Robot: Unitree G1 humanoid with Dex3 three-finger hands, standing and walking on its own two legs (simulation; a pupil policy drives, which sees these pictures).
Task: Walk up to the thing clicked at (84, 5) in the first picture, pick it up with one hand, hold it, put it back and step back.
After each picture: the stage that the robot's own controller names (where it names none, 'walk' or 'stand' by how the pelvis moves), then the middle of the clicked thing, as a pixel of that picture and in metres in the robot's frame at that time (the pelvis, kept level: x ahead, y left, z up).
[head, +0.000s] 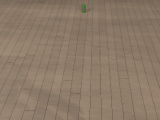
stand; (83, 8) +2.22 -0.04 -0.72
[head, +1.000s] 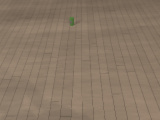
walk; (71, 21) +2.06 +0.20 -0.70
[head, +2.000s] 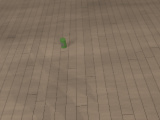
walk; (63, 43) +1.41 +0.35 -0.72
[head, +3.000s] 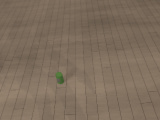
walk; (59, 78) +0.93 +0.30 -0.72
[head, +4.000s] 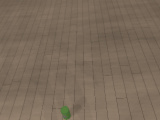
walk; (65, 112) +0.57 +0.23 -0.72
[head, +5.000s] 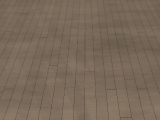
stand; out of the picture +0.39 +0.17 -0.70
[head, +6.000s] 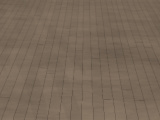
stand; out of the picture +0.34 +0.15 -0.72
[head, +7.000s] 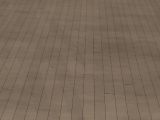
stand; out of the picture +0.37 +0.15 -0.72
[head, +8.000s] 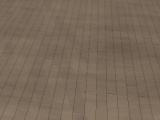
stand; out of the picture +0.37 +0.14 -0.72
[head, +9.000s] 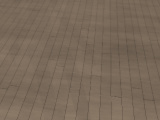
stand; out of the picture +0.36 +0.14 -0.71
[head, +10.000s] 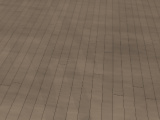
stand; out of the picture +0.38 +0.12 -0.70
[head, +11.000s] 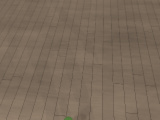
stand; out of the picture +0.40 +0.14 -0.71
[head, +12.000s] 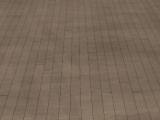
stand; out of the picture +0.36 +0.16 -0.71
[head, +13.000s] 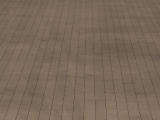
stand; out of the picture +0.41 +0.15 -0.73
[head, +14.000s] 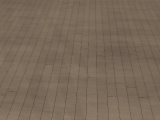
stand; out of the picture +0.39 +0.14 -0.73
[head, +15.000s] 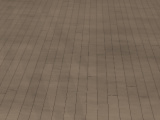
stand; out of the picture +0.39 +0.14 -0.73
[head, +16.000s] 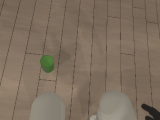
go down; (47, 64) +0.48 +0.14 -0.39
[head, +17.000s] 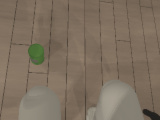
go down; (36, 54) +0.49 +0.15 -0.31
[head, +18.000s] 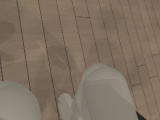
close in; out of the picture +0.49 +0.20 -0.24
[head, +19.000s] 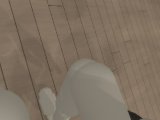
close; out of the picture +0.49 +0.22 -0.24
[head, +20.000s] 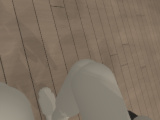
lift; out of the picture +0.45 +0.20 -0.25
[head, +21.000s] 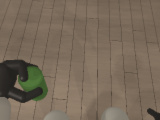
lift; (34, 84) +0.34 +0.16 -0.03
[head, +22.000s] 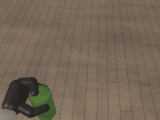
hold; (43, 104) +0.29 +0.14 -0.02
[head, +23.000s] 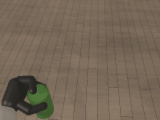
hold; (41, 102) +0.30 +0.15 -0.01
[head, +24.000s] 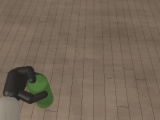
crouch; (41, 92) +0.34 +0.15 -0.03
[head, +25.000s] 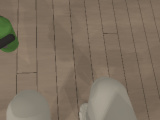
crouch; (4, 36) +0.50 +0.18 -0.10
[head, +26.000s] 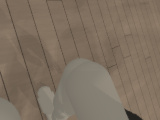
lower; out of the picture +0.48 +0.24 -0.25
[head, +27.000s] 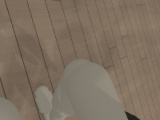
lower; out of the picture +0.48 +0.24 -0.25
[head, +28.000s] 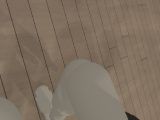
lower; out of the picture +0.48 +0.24 -0.26
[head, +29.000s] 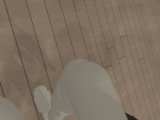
lower; out of the picture +0.48 +0.24 -0.26
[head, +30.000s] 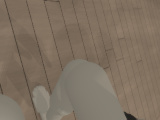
open; out of the picture +0.48 +0.22 -0.27
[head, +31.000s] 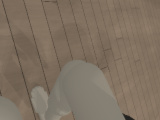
withdraw; out of the picture +0.46 +0.22 -0.28
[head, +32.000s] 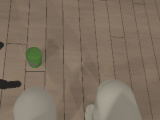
walk; (34, 58) +0.48 +0.16 -0.32
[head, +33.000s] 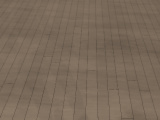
stand; out of the picture +0.40 +0.11 -0.65
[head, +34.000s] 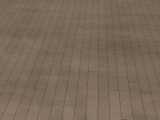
stand; out of the picture +0.40 +0.13 -0.67
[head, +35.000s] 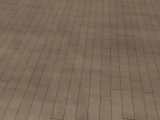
stand; out of the picture +0.40 +0.12 -0.68
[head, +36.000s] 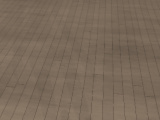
walk; out of the picture +0.42 +0.12 -0.72
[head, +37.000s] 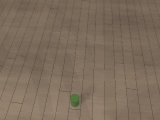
walk; (74, 100) +0.51 +0.06 -0.70
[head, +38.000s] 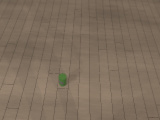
walk; (62, 80) +0.72 +0.12 -0.71
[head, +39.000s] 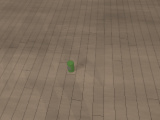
stand; (70, 66) +1.01 +0.18 -0.70
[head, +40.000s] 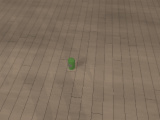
stand; (71, 63) +1.03 +0.12 -0.72
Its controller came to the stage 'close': yes
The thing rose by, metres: 0.72
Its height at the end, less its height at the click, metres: +0.00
